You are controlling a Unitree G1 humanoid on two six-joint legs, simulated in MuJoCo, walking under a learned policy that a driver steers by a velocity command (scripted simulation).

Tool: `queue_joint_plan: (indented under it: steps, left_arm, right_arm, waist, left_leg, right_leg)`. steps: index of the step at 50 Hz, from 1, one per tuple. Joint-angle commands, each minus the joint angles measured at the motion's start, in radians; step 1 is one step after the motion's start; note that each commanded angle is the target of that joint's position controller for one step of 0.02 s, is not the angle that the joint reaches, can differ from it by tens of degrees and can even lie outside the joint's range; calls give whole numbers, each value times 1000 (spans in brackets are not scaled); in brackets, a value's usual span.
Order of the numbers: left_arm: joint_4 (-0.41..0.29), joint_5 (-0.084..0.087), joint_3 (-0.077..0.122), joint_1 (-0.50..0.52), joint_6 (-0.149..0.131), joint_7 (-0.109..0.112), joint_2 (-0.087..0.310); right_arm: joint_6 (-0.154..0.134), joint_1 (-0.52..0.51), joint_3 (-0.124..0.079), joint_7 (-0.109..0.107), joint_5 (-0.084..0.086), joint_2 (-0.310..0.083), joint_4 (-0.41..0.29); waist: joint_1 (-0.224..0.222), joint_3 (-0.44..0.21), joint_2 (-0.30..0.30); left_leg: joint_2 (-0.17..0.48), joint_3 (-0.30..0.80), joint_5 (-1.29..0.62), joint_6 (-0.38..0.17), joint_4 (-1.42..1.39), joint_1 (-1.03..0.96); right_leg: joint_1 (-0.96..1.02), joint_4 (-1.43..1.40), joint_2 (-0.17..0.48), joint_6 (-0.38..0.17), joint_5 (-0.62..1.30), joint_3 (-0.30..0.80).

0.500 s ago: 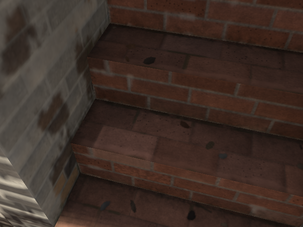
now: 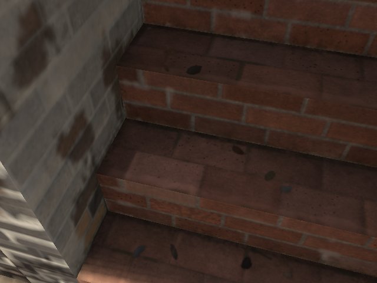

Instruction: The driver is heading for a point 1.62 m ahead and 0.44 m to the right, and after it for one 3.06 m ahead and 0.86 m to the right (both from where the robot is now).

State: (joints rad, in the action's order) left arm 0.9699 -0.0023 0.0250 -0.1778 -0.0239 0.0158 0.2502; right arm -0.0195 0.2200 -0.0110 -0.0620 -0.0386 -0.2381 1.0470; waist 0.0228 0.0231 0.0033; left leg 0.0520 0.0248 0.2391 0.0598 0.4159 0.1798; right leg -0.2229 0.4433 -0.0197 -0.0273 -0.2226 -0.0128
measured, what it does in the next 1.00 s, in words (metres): stands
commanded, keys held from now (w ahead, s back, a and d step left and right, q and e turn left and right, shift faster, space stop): w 0.34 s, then no key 0.66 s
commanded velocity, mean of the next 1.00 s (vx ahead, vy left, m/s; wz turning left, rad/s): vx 0.10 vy -0.07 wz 0.00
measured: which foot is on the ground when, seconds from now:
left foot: down 0.00-1.00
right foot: down 0.00-1.00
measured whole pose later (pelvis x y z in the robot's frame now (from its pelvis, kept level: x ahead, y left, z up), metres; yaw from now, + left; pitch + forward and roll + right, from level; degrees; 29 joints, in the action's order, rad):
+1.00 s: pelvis +0.01 -0.01 +0.00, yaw -1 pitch +0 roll +0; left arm 0.99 -0.01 0.04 -0.15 0.00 0.02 0.28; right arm -0.04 0.24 -0.02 -0.07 -0.03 -0.24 1.07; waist 0.04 0.00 0.01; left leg 0.08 -0.03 0.24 0.07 0.38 0.15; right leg -0.19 0.40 -0.04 -0.04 -0.21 0.00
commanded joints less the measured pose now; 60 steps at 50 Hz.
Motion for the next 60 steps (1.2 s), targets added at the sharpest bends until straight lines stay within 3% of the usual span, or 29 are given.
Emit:
queue_joint_plan:
  steps: [1, 2, 5, 9, 11, 13, 14, 15, 16, 17, 18, 19, 21, 23, 29, 36, 37, 38, 39, 42, 43, 44, 48, 53, 55, 60]
  left_arm:
    - [15, -7, 6, -67, 9, 27, 59]
    - [26, -6, 13, -70, 18, 36, 83]
    - [44, -1, 23, -70, 15, 31, 119]
    - [38, -5, 28, -63, 11, 20, 112]
    - [27, -10, 28, -67, 12, 16, 108]
    - [6, -13, 25, -62, 9, 12, 108]
    - [28, -10, 9, -98, -4, 17, 71]
    - [-12, 5, 45, -62, 0, 5, 184]
    - [-12, -4, 37, -59, 5, 4, 159]
    - [-15, -2, 32, -88, 3, 6, 135]
    - [15, -5, -2, -109, -17, 19, 62]
    - [19, -4, -4, -104, -27, 28, 78]
    - [33, -4, 0, -111, -35, 36, 125]
    - [41, -1, -1, -106, -35, 35, 134]
    - [51, 7, -9, -67, -39, 30, 118]
    - [62, 2, -5, -27, -38, 18, 110]
    - [37, -5, 28, 14, -22, -1, 198]
    - [26, -13, 28, 20, -13, -6, 171]
    - [9, -9, 25, 20, -9, -6, 148]
    - [-3, -9, 23, 16, 0, -3, 121]
    - [-9, -9, 26, 24, 7, 1, 130]
    - [-8, -10, 25, 4, 13, 4, 118]
    - [-23, -8, 30, 21, 18, 11, 135]
    - [-28, -6, 32, 28, 6, 2, 136]
    - [-30, -9, 31, 23, -6, -8, 130]
    - [-26, -7, 31, 26, -21, -16, 127]
  right_arm:
    - [-12, -17, -8, 21, 11, -81, -52]
    - [-15, -36, -10, 29, 12, -91, -63]
    - [-22, -37, -18, 25, 5, -123, -66]
    - [-8, -4, -38, 0, 5, -146, -58]
    - [0, 4, -51, -13, 6, -159, -56]
    - [11, -5, -59, -21, 7, -150, -63]
    - [5, -33, -39, -13, 19, -76, -65]
    - [-21, -51, -44, -27, 17, -113, -93]
    - [-31, -58, -41, -30, 11, -101, -90]
    - [-41, -51, -38, -25, 19, -102, -94]
    - [-27, -58, -16, 6, 29, -36, -80]
    - [-24, -53, -12, 17, 33, -23, -80]
    - [-24, -37, -14, 24, 30, -54, -73]
    - [-21, -13, -16, 23, 35, -75, -60]
    - [-18, -12, -11, 15, 32, -69, -41]
    - [-14, 5, -15, 19, 28, -66, -20]
    - [-14, -5, -40, 15, 4, -150, -27]
    - [-16, -2, -44, 11, 3, -153, -22]
    - [-19, 6, -37, 3, 6, -121, -19]
    - [-24, 17, -33, -4, 13, -90, -7]
    - [-30, 10, -32, -6, 7, -96, -13]
    - [-25, 14, -32, -8, 7, -106, -6]
    - [-27, 11, -25, -10, 7, -108, -10]
    - [-26, 41, -18, -14, 4, -118, -6]
    - [-15, 62, -18, -14, 10, -117, 2]
    - [-7, 64, -18, -18, 5, -123, -12]
  waist:
    - [-5, -41, -68]
    - [2, -1, -56]
    - [22, 5, -58]
    - [31, 22, -64]
    - [26, 25, -95]
    - [19, 9, -99]
    - [-13, -22, -74]
    - [-8, -5, 61]
    - [-9, -33, 109]
    - [-13, -29, 92]
    - [-10, -61, -6]
    - [2, -45, -8]
    - [5, -71, 0]
    - [9, -81, 30]
    - [11, -44, 14]
    - [9, -40, -10]
    - [24, -8, 58]
    - [17, -34, 30]
    - [13, -54, -11]
    - [9, -54, -36]
    - [7, -57, -17]
    - [-2, -63, -30]
    - [-2, -18, -47]
    - [7, -9, -30]
    - [6, -6, -42]
    - [15, -12, -5]
  left_leg:
    - [92, 86, -59, -41, -136, 19]
    - [97, 93, -43, -46, -148, 39]
    - [95, 90, -58, -63, -150, -15]
    - [151, 137, -43, -111, -156, -62]
    - [180, 161, -49, -136, -156, -72]
    - [185, 149, -114, -136, -125, -84]
    - [141, 74, -35, -96, -121, -23]
    - [34, -16, -30, -29, -31, 38]
    - [31, -30, -40, -6, -9, 80]
    - [30, -35, -26, 2, 12, 111]
    - [44, -41, -62, -2, -39, 59]
    - [45, -38, -90, -2, -46, 27]
    - [45, -39, -107, -1, -39, 1]
    - [44, -43, -104, -6, -41, -9]
    - [64, -42, -169, -2, -73, -75]
    - [80, -46, -209, -4, -97, -74]
    - [47, -50, -167, 9, -83, -24]
    - [47, -53, -155, 8, -85, -24]
    - [44, -55, -142, 11, -90, -17]
    - [43, -49, -146, 6, -95, 2]
    - [47, -42, -148, -1, -95, 2]
    - [39, -44, -129, -7, -90, 6]
    - [32, -33, -58, -19, -104, 39]
    - [28, -24, -41, -26, -100, 38]
    - [16, -30, -32, -24, -98, 40]
    - [16, -19, -51, -33, -91, 22]
  right_leg:
    - [76, -114, 67, -10, 56, 83]
    - [85, -125, 58, -12, 58, 83]
    - [76, -143, 51, -29, 81, 81]
    - [1, -107, 35, -29, 85, 71]
    - [-28, -79, 31, -30, 87, 72]
    - [-34, -74, 37, -36, 121, 82]
    - [80, -180, 68, -37, 142, 131]
    - [105, -183, 60, -15, 238, 150]
    - [145, -181, 67, -27, 243, 169]
    - [173, -180, 76, -41, 243, 192]
    - [204, -228, 129, -58, 314, 193]
    - [208, -212, 115, -51, 425, 176]
    - [255, -173, 112, -32, 660, 151]
    - [274, -161, 113, -23, 715, 139]
    - [188, -166, 99, -32, 575, 130]
    - [161, -150, 101, -51, 451, 120]
    - [123, -131, 43, -46, 429, 96]
    - [123, -127, 45, -48, 402, 93]
    - [136, -121, 52, -47, 371, 91]
    - [125, -103, 53, -49, 321, 86]
    - [113, -98, 51, -47, 320, 82]
    - [120, -92, 45, -37, 267, 67]
    - [67, -93, 40, -32, 141, 68]
    - [40, -92, 48, -27, 131, 71]
    - [38, -96, 53, -26, 110, 75]
    - [19, -93, 57, -21, 123, 76]
Keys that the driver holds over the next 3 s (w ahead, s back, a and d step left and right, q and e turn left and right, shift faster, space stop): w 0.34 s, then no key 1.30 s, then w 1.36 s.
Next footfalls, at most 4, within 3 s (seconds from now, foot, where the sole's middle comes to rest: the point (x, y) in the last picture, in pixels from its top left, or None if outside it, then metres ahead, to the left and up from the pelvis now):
2.48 left None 0.20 0.02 -0.78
3.00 right None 0.29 -0.29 -0.57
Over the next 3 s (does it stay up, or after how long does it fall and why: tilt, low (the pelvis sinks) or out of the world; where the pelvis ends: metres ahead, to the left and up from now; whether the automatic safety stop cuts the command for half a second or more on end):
stays up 0.21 -0.16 0.02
